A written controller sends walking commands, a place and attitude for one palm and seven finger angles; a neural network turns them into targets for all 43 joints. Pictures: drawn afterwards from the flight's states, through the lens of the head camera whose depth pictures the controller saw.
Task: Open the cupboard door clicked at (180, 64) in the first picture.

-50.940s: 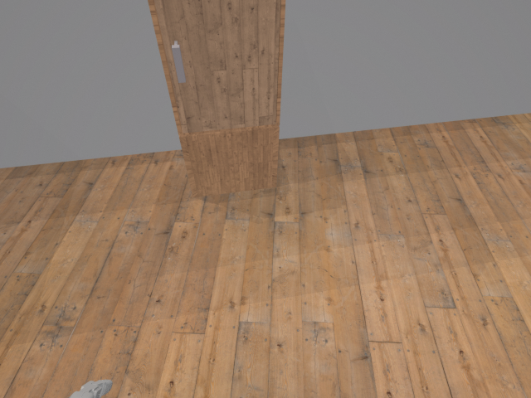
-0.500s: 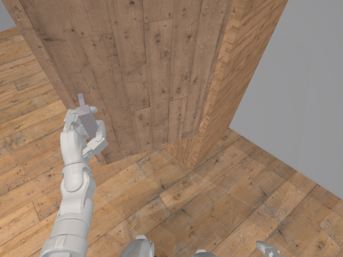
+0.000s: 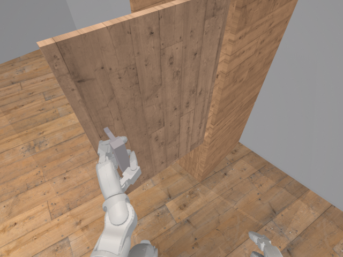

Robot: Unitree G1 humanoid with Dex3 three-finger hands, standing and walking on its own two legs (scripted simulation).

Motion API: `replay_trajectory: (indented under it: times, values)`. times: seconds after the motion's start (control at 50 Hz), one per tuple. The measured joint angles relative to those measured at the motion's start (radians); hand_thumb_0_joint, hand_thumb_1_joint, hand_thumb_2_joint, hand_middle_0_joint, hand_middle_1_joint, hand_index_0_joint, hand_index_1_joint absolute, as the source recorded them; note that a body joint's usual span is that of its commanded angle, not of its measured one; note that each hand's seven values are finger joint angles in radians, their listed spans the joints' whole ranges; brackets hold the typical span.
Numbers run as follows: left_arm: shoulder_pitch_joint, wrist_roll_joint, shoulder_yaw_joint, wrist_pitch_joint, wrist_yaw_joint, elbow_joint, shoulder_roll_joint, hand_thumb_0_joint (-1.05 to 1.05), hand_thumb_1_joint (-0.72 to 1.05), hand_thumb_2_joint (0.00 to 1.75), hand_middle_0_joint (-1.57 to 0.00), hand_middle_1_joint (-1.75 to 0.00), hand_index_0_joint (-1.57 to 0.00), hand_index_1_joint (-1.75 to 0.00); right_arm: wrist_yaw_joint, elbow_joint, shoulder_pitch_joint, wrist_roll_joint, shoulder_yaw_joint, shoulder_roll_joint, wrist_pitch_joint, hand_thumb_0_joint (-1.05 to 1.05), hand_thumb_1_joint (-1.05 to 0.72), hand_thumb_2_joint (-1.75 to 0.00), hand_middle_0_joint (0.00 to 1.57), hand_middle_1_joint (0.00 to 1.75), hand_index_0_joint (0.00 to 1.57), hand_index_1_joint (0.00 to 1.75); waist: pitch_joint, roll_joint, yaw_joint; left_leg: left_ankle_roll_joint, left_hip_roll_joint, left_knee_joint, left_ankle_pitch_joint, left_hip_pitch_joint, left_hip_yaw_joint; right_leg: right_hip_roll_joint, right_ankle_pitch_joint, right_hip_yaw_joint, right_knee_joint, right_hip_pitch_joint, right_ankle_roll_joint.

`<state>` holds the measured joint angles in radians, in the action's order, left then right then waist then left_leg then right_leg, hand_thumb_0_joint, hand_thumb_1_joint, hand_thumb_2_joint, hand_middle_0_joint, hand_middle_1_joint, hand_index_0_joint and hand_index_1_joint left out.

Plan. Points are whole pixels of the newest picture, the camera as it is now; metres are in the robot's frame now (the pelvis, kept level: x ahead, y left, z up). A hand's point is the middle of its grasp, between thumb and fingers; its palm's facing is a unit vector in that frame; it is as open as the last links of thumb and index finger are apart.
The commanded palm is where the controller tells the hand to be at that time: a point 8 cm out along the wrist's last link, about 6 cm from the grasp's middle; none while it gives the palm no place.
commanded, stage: open thumb and fingers to let go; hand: left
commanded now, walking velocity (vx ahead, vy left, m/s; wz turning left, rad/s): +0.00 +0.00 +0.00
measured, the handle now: (117, 150) +0.36 +0.15 +0.04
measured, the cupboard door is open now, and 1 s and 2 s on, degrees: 82 86 86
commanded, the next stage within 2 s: slide the hand sideways off the handle in 0.90 s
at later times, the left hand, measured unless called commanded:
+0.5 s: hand (139, 168) +0.31 +0.09 +0.04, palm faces +0.42 -0.91 -0.01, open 10.6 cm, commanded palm +0.26 +0.14 +0.04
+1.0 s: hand (138, 171) +0.31 +0.10 +0.04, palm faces +0.37 -0.93 -0.01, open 14.7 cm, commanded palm +0.27 +0.14 +0.04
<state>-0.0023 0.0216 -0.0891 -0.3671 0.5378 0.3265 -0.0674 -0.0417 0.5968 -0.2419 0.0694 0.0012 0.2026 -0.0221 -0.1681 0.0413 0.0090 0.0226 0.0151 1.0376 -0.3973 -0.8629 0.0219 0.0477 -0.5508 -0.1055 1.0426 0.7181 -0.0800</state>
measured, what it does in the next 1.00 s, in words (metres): stands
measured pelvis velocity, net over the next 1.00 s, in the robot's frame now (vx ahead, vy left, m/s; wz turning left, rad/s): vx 0.00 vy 0.00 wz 0.01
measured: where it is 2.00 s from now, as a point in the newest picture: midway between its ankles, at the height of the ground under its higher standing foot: outside the picture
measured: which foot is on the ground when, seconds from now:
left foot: down 0.00-1.00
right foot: down 0.00-1.00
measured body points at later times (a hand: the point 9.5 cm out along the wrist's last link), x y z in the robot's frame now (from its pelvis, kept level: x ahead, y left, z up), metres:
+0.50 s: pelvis +0.01 -0.01 +0.00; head +0.05 -0.03 +0.45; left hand +0.28 +0.14 +0.05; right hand +0.17 -0.23 -0.11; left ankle +0.06 +0.11 -0.67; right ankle -0.02 -0.07 -0.67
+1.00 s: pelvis +0.00 +0.00 -0.01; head +0.04 -0.01 +0.44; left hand +0.28 +0.14 +0.04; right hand +0.17 -0.21 -0.11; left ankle +0.06 +0.11 -0.67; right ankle -0.02 -0.07 -0.67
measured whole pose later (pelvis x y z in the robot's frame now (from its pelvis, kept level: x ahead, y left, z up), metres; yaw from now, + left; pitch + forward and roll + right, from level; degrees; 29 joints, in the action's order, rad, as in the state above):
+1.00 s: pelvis +0.00 +0.00 -0.01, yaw +1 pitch +13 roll -1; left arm -0.03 0.05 -0.16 -0.37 0.53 0.29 -0.07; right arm -0.01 0.60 -0.19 0.08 0.01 0.19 -0.01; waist -0.17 0.05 -0.01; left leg 0.02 0.00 1.06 -0.41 -0.89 0.02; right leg 0.03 -0.57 -0.11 1.08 0.74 -0.08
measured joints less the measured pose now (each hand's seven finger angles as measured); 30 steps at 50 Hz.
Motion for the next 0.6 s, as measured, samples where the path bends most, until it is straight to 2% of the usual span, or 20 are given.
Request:
replay_trajectory:
  times: [0.08, 0.18, 0.22, 0.3, 0.36, 0.6]
  values:
    - [-0.065, 0.020, -0.042, -0.001, 0.010, -0.045, -0.021, 0.02, 0.65, 0.74, -0.26, -1.30, -0.29, -1.31, 0.007, -0.005, -0.004, 0.004, -0.002, 0.005, 0.014, 0.01, -0.90, -0.90, 0.20, 0.30, 0.20, 0.30, -0.004, -0.001, 0.001, -0.006, -0.003, -0.007, 0.001, 0.009, 0.002, -0.003, -0.005, 0.001, 0.003, -0.005, -0.004]
    - [-0.030, 0.052, -0.036, -0.029, 0.035, -0.014, -0.008, 0.01, 0.63, 0.76, -0.30, -1.31, -0.30, -1.31, 0.027, 0.010, 0.028, 0.011, -0.001, 0.002, 0.024, 0.01, -0.90, -0.90, 0.20, 0.30, 0.20, 0.30, 0.003, -0.003, 0.001, -0.013, -0.007, 0.012, 0.001, -0.014, -0.009, -0.007, -0.016, -0.010, 0.030, 0.017, -0.013]
    - [-0.006, 0.049, -0.029, -0.029, 0.029, 0.002, 0.006, 0.01, 0.61, 0.76, -0.32, -1.32, -0.31, -1.32, 0.031, 0.016, 0.041, 0.011, -0.001, -0.001, 0.025, 0.01, -0.90, -0.90, 0.20, 0.30, 0.19, 0.30, 0.005, -0.004, 0.000, -0.016, -0.008, 0.017, 0.001, -0.024, -0.012, -0.007, -0.019, -0.014, 0.038, 0.027, -0.015]
    - [0.021, 0.016, -0.018, -0.019, 0.013, 0.012, 0.011, 0.01, 0.52, 0.73, -0.34, -1.31, -0.34, -1.31, 0.032, 0.018, 0.052, 0.006, 0.000, -0.007, 0.025, 0.01, -0.90, -0.90, 0.20, 0.30, 0.19, 0.30, 0.003, -0.001, -0.004, -0.020, -0.008, 0.016, 0.000, -0.030, -0.013, -0.007, -0.021, -0.015, 0.038, 0.033, -0.017]
    - [0.008, 0.001, -0.016, -0.011, 0.002, 0.002, 0.000, 0.01, 0.40, 0.68, -0.34, -1.30, -0.34, -1.30, 0.030, 0.013, 0.046, 0.005, 0.001, -0.009, 0.022, 0.01, -0.90, -0.90, 0.20, 0.30, 0.19, 0.30, -0.004, 0.000, -0.011, -0.020, -0.009, 0.006, -0.001, -0.022, -0.009, -0.008, -0.021, -0.011, 0.030, 0.027, -0.017]
    - [-0.076, 0.016, -0.033, -0.013, -0.024, -0.058, -0.005, 0.00, -0.26, 0.40, -0.31, -1.21, -0.32, -1.21, 0.026, -0.008, 0.025, 0.007, 0.002, -0.004, 0.007, 0.01, -0.90, -0.90, 0.20, 0.30, 0.20, 0.30, -0.012, -0.009, -0.015, -0.017, -0.013, -0.006, -0.010, -0.001, -0.003, -0.011, -0.027, -0.002, 0.016, 0.007, -0.012]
